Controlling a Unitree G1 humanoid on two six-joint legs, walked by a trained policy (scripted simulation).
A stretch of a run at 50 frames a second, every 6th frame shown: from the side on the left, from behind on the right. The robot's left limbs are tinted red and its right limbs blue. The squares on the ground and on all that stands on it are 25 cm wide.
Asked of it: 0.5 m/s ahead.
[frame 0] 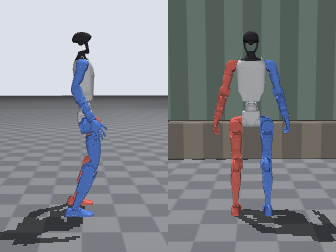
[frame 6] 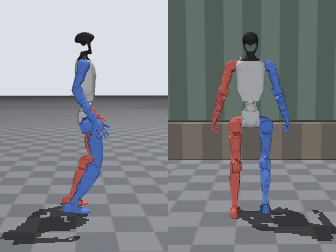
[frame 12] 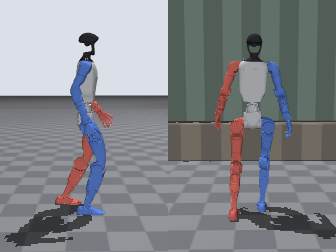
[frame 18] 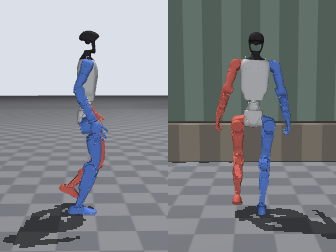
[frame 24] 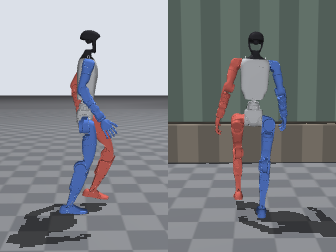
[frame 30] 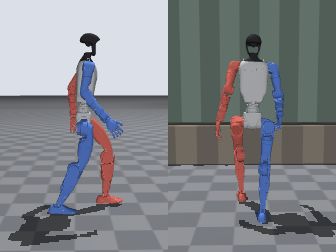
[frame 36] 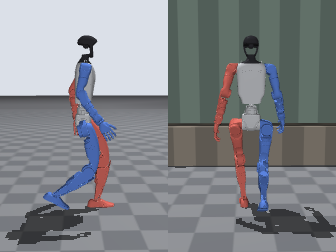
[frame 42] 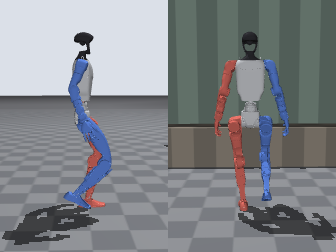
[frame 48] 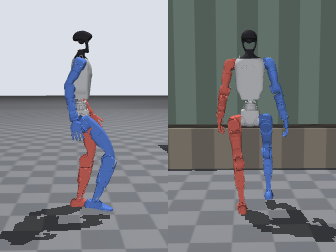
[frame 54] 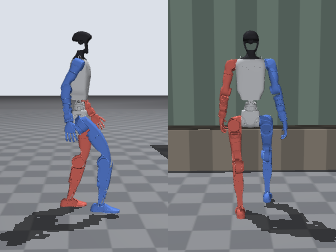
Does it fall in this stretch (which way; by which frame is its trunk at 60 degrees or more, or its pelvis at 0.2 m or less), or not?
no
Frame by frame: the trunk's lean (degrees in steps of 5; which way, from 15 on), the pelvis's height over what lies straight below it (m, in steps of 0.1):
0: 5, 0.8
6: 0, 0.8
12: 5, 0.8
18: 5, 0.8
24: 5, 0.8
30: 5, 0.8
36: 5, 0.7
42: 0, 0.8
48: 0, 0.8
54: 0, 0.8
